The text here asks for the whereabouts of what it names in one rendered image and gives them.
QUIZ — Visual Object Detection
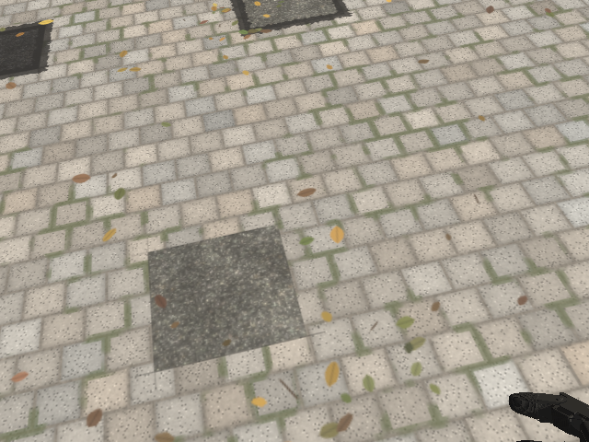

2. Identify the robot right hand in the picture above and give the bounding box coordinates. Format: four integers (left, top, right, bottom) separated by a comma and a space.
509, 392, 589, 442

